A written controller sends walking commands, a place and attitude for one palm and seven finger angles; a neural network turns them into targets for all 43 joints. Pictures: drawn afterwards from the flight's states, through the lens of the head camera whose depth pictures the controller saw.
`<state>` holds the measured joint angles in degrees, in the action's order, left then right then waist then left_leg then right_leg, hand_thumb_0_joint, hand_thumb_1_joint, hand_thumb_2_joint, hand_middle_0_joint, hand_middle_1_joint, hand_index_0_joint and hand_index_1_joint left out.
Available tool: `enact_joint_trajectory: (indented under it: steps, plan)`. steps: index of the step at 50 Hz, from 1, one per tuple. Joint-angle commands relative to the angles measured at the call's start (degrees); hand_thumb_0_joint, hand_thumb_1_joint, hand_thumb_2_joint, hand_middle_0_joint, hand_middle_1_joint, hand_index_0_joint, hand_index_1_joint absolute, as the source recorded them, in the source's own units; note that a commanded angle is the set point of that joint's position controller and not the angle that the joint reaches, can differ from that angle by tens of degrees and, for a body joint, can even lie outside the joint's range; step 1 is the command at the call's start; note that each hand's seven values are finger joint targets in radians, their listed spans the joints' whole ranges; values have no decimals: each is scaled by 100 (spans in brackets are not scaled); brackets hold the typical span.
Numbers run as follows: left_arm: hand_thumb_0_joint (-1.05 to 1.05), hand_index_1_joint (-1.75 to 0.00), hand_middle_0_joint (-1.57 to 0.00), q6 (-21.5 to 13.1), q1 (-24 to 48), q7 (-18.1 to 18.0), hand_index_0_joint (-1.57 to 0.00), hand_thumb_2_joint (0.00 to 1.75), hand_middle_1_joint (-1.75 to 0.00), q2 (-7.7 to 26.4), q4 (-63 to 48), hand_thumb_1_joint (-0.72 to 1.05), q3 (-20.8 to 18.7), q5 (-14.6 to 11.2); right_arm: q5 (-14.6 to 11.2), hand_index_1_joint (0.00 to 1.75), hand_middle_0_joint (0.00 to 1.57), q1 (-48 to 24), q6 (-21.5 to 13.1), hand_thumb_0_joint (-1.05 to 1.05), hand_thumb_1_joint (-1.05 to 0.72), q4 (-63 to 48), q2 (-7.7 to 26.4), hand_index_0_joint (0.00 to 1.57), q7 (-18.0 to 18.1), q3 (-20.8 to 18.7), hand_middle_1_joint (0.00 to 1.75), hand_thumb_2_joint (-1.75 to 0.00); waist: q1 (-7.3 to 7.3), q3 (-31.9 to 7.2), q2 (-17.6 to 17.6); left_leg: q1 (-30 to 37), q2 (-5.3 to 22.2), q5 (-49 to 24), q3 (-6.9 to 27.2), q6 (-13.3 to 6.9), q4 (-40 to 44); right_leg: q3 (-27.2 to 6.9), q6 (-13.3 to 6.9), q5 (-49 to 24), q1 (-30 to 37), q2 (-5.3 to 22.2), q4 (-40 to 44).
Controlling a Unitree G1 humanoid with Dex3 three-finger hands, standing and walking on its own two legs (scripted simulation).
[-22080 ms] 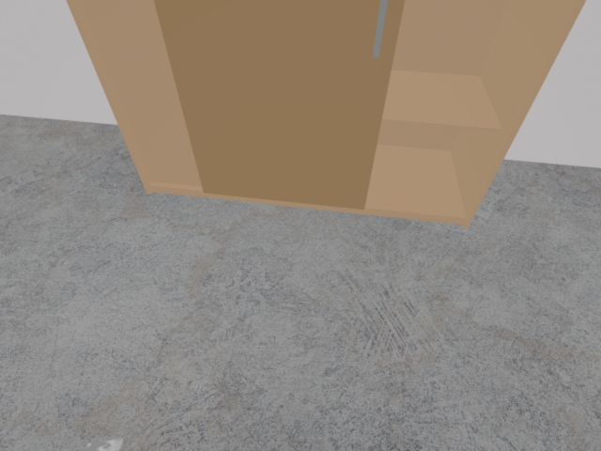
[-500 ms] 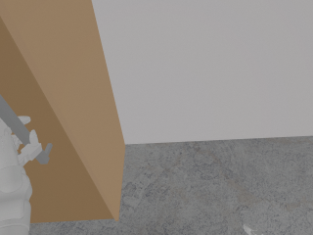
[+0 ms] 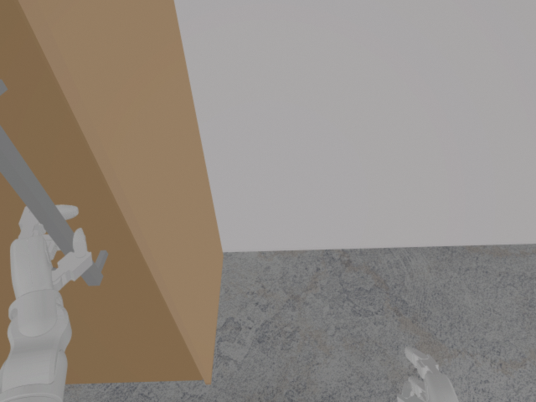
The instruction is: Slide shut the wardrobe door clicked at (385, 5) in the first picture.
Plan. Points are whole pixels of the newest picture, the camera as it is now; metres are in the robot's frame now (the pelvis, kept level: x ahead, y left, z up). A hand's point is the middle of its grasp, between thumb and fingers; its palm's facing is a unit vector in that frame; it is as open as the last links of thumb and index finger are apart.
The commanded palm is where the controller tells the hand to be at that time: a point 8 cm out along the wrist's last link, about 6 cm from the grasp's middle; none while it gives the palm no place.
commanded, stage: stop walking and hold the door there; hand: left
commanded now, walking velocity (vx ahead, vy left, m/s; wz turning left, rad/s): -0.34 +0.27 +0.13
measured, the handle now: (54, 203) +0.32 +0.34 +0.16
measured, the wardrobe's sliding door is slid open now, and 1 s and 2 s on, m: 0.00 0.00 0.00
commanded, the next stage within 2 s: loosen the grip on the handle in 1.12 s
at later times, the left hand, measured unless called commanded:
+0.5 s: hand (80, 256) +0.27 +0.30 +0.10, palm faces +0.38 -0.91 -0.17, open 5.8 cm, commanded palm +0.24 +0.31 +0.10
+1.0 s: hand (75, 259) +0.27 +0.30 +0.10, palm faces +0.15 -0.99 -0.04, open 5.8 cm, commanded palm +0.24 +0.32 +0.10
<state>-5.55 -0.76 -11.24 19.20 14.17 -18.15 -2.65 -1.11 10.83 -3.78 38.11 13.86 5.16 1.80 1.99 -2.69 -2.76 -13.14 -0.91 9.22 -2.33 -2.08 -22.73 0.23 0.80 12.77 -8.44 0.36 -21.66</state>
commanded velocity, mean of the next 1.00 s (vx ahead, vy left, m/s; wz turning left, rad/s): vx -0.01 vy -0.07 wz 0.02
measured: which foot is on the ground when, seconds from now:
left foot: down 0.00-0.78, up 0.80-0.88, down 0.90-1.00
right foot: down 0.00-0.28, up 0.30-0.56, down 0.58-0.90, up 0.92-1.00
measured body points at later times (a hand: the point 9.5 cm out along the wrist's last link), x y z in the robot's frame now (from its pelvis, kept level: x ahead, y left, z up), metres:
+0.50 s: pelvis -0.04 +0.07 +0.01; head -0.04 +0.08 +0.46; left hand +0.25 +0.34 +0.12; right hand +0.11 -0.13 -0.10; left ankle +0.03 +0.10 -0.74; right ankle -0.07 -0.06 -0.71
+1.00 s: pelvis -0.06 +0.15 -0.02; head -0.03 +0.17 +0.42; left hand +0.26 +0.36 +0.10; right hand +0.11 -0.07 -0.12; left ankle -0.05 +0.26 -0.74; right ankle -0.05 +0.01 -0.71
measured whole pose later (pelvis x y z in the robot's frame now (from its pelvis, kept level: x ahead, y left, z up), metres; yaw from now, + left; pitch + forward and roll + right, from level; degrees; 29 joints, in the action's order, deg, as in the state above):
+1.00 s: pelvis -0.06 +0.15 -0.02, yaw +0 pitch -2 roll -1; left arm -6.4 7.7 -7.6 10.4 -1.1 -2.0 -3.9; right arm -0.1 7.3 -1.2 38.2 10.4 2.1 0.6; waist 1.0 7.1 2.1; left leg -17.2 -2.9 20.0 3.6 -1.5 -39.6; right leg -2.9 0.3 27.0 -23.8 -0.2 -53.8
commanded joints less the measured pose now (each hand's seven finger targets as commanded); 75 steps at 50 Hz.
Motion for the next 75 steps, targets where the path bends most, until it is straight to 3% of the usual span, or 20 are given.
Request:
enact_joint_trajectory:
  steps: [1, 10, 14, 28, 30, 33, 35, 38, 39, 40, 41, 43, 45, 47, 60, 61, 62, 63, 66, 75]
  plan:
    - [0, -140, -45, -373, 1090, 207, -45, 90, -140, 936, -1266, 90, 317, 159, -21, 30, 20, -555, -146, 0, -90, -818, 789, 20, 37, -350, 30, -90, -234, -639, 45, 711, 632, -1784, 441, 131, -202, -473, -106, -2101, -323, 628, 174]
    - [0, -140, -45, -397, 1656, 228, -45, 90, -140, 814, -1507, 90, 604, 164, -95, 30, 20, -652, 205, 0, -90, -1026, 713, 20, -9, -386, 30, -90, -254, -717, 1061, 52, 367, 195, 650, 223, -1319, -1004, -586, -2265, -542, 2064, -125]
    - [0, -140, -45, -442, 1965, 326, -45, 90, -140, 279, -2387, 90, 1120, 54, -77, 30, 20, -686, 139, 0, -90, -1201, 809, 20, 0, -330, 30, -90, -315, -1038, -1494, 844, 1586, 485, 2559, 278, 1487, 99, 80, 2012, -1559, -61, -3000]
    - [0, -140, -45, -221, 1983, 456, -45, 90, -140, -27, -1936, 90, 1576, 119, 105, 30, 20, -359, -215, 0, -90, -756, 559, 20, -103, -167, 30, -90, -228, -792, 449, 1454, 353, -589, 241, 1190, 138, -226, -577, 586, -394, 269, 689]
    - [0, -140, -45, -246, 2212, 504, -45, 90, -140, -138, -2288, 90, 1620, 8, 135, 30, 20, -474, -199, 0, -90, -702, 465, 20, -107, -136, 30, -90, -391, -865, 773, 1826, 474, -395, 773, 904, -941, -891, -943, 198, -1558, 1011, 233]
    - [0, -140, -45, -135, 2360, 563, -45, 90, -140, -504, -2081, 90, 1912, -3, 21, 30, 20, -522, -203, 0, -90, -656, 614, 20, -30, -212, 30, -90, -439, -626, 460, 1271, 1038, 931, 1687, 426, 456, -293, -326, 1137, -1685, 125, -742]
    - [0, -140, -45, -154, 2321, 497, -45, 90, -140, -367, -2202, 90, 1800, -56, 112, 30, 20, -642, -192, 0, -90, -769, 623, 20, -14, -208, 30, -90, -248, -844, -875, 1084, 1327, 725, 2407, 1225, 2213, -81, -168, 1888, -1061, -396, -1886]
    - [0, -140, -45, -154, 1680, 405, -45, 90, -140, -53, -2119, 90, 1344, -45, 165, 30, 20, -693, -164, 0, -90, -887, 666, 20, -166, -428, 30, -90, 338, -966, -54, 9, -228, -2355, -388, 3074, -670, 479, -795, 1718, 1166, -149, 355]
    - [0, -140, -45, -330, 1911, 482, -45, 90, -140, -190, -2288, 90, 1519, 98, -103, 30, 20, -443, -93, 0, -90, -793, 823, 20, -255, -532, 30, -90, 237, -527, 3246, 556, -367, 227, 703, 1732, -5096, -1658, -1663, 387, -1289, 1897, 1004]
    - [0, -140, -45, -393, 2604, 614, -45, 90, -140, -798, -2289, 90, 2101, 5, -140, 30, 20, -715, -3, 0, -90, -781, 701, 20, -203, -417, 30, -90, -182, 31, 2902, -521, 67, 2479, 1952, -856, -6698, -1897, -1843, -892, -2011, 2258, 184]
    - [0, -140, -45, -235, 2940, 744, -45, 90, -140, -948, -2536, 90, 2172, -2, 52, 30, 20, -816, -23, 0, -90, -915, 165, 20, -307, -266, 30, -90, -252, -109, 2097, -966, 397, 2593, 2281, -1093, -5214, -1493, -1476, -921, -1525, 2085, -257]
    - [0, -140, -45, -381, 2857, 671, -45, 90, -140, -789, -2499, 90, 2056, 83, 88, 30, 20, -473, 157, 0, -90, -602, 316, 20, -270, -198, 30, -90, -552, -422, -560, -178, 309, 1156, 853, 391, -893, -194, -624, -315, -1291, 955, -1922]
    - [0, -140, -45, -630, 3103, 617, -45, 90, -140, -772, -3518, 90, 2272, 10, 27, 30, 20, -719, 18, 0, -90, -946, 585, 20, -316, -314, 30, -90, -361, -953, -3095, 1440, 1796, -1353, 3122, -324, 523, 32, -71, 1967, -2511, -229, -3551]
    - [0, -140, -45, -584, 2581, 724, -45, 90, -140, -1334, -3067, 90, 2839, -21, 76, 30, 20, -592, -39, 0, -90, -963, 159, 20, -307, -182, 30, -90, -499, -617, -476, 1661, 1958, -2734, 3602, -1013, 259, -263, -16, 1687, -2776, -206, -3663]
    - [0, -140, -45, -440, 2450, 628, -45, 90, -140, -774, -2891, 90, 2515, 185, 64, 30, 20, -703, -206, 0, -90, -859, 318, 20, -261, -51, 30, -90, -339, -1283, -195, 707, 1052, -2108, 1233, -118, -362, -173, -92, -1289, 440, 174, -130]
    - [0, -140, -45, -946, 6393, 263, -45, 90, -140, 3560, -3653, 90, -857, 460, -195, 30, 20, -225, -433, 0, -90, -1291, 195, 20, -54, 212, 30, -90, -341, -844, -52, -111, 720, -836, 1266, -255, 390, -616, 51, 609, 415, -115, -583]
    - [0, -140, -45, -35, 3989, 836, -45, 84, -140, 100, -13, 78, 577, 824, 392, 30, 20, -278, -958, 0, -90, -283, -57, 20, -262, -284, 30, -90, -372, -1913, 300, 1171, 507, -2045, 425, 114, 379, 340, -219, -782, -948, -520, -611]
    - [0, -140, -45, 86, 3867, 999, -45, 78, -140, -174, -1745, 66, 432, -248, 134, 30, 20, 143, -976, 0, -90, -475, 555, 20, -365, -423, 30, -90, -650, -2220, -229, 1771, 394, -3701, 557, 332, -698, 310, -178, -1758, -1018, -468, -890]
    - [0, -140, -45, 138, 2144, 1418, -45, 61, -140, -230, -1166, 30, 214, -835, 135, 30, 20, -255, -1051, 0, -90, -482, 536, 20, -408, -426, 30, -90, -102, -2410, 493, 892, 185, -2130, 300, 224, -757, 355, -100, -1559, -326, -384, -897]
    - [0, -133, -40, -537, 2592, 1270, -40, 20, -133, 506, -1421, -55, 371, -462, 29, 30, 20, -376, -987, 0, -90, -893, 617, 20, -264, -398, 30, -90, -247, -977, 317, -899, -86, 509, 77, 24, -1207, -582, 145, -197, -851, 104, -767]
